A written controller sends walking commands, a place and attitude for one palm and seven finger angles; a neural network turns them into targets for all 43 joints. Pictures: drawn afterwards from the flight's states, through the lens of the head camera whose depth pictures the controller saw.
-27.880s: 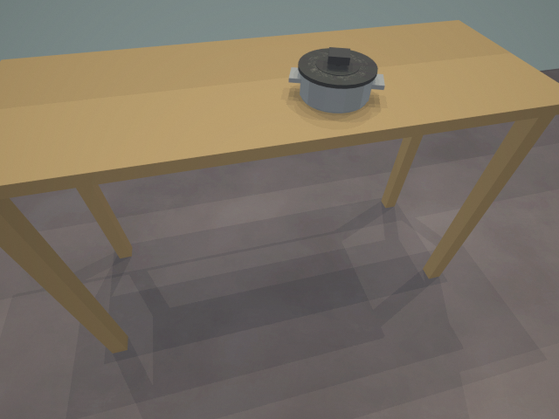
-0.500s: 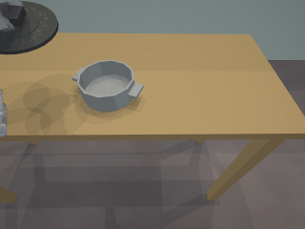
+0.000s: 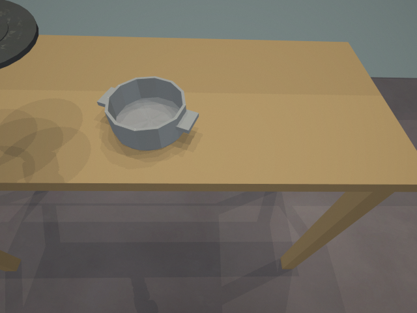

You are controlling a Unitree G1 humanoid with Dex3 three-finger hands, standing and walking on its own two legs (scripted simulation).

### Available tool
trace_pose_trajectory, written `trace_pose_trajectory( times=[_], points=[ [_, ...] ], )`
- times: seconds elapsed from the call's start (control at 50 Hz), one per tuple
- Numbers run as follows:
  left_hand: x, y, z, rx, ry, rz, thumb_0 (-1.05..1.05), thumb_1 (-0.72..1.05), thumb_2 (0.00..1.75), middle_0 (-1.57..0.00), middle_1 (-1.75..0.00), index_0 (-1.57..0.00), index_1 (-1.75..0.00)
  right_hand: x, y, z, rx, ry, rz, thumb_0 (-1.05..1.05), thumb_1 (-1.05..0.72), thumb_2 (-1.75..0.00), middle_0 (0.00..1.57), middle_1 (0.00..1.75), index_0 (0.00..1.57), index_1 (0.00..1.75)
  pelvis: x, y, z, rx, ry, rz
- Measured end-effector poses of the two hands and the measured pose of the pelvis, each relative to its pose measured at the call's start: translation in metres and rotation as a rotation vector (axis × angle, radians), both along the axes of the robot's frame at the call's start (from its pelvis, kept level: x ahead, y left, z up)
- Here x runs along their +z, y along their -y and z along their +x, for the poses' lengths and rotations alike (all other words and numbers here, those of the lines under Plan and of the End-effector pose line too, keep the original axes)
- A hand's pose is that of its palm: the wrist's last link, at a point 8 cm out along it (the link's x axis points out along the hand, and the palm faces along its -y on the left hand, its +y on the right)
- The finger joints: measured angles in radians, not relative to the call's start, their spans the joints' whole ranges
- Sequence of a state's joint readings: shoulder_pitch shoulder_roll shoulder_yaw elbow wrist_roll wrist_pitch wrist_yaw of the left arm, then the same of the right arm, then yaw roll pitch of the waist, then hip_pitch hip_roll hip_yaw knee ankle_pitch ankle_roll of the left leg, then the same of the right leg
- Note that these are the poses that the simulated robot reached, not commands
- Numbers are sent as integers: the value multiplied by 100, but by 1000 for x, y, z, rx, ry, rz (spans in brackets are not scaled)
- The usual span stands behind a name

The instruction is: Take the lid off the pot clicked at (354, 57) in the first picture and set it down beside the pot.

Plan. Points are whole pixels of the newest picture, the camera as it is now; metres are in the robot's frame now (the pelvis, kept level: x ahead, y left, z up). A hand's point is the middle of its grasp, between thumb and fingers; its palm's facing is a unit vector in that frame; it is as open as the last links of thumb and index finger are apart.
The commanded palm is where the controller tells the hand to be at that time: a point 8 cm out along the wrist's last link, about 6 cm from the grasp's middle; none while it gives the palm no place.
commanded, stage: move the lid sideways beside the pot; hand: left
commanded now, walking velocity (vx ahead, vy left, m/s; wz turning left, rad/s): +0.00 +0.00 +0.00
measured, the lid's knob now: out of the picture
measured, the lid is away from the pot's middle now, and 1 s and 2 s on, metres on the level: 0.23 0.23 0.22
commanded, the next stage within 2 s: lower the lid onto the table in 0.18 s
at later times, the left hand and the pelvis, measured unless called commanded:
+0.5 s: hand out of the picture +0.46 +0.32 +0.29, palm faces -0.22 -0.22 -0.95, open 8.1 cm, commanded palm +0.47 +0.32 +0.35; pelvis +0.00 +0.00 +0.00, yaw +0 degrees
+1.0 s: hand out of the picture +0.46 +0.32 +0.25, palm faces -0.27 -0.22 -0.94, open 8.1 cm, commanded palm +0.48 +0.32 +0.31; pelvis +0.00 +0.00 +0.00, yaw +0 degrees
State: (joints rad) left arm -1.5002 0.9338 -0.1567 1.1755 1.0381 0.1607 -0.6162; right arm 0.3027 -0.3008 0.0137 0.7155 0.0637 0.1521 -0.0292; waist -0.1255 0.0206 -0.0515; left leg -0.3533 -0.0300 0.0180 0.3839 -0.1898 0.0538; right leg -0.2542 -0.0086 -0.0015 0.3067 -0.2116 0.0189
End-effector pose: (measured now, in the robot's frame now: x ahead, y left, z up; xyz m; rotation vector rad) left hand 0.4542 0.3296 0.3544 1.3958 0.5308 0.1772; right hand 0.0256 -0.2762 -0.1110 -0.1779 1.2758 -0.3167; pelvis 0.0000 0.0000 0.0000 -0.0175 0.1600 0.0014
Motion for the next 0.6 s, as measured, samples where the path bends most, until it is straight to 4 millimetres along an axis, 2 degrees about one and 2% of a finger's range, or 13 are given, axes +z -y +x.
trace_pose_trajectory(
  times=[0.18,0.32,0.6],
  points=[
    [-7,-18,-3,52,-42,8,-2,35,80,-90,-117,-42,-95,-2,-1,-15,-19,-54,5,0,-90,-90,20,30,21,30,0,-2,1,-2,-2,-2],
    [3,-10,-1,26,0,8,-2,35,80,-90,-117,-42,-95,-1,-2,-18,-11,-57,3,0,-90,-90,20,30,21,30,0,-3,0,8,-5,-2],
    [-14,10,7,37,-54,-50,-2,35,80,-90,-117,-42,-95,-3,-1,-20,-20,-15,11,0,-90,-90,20,30,21,30,0,-2,-3,-3,0,1]
  ],
)
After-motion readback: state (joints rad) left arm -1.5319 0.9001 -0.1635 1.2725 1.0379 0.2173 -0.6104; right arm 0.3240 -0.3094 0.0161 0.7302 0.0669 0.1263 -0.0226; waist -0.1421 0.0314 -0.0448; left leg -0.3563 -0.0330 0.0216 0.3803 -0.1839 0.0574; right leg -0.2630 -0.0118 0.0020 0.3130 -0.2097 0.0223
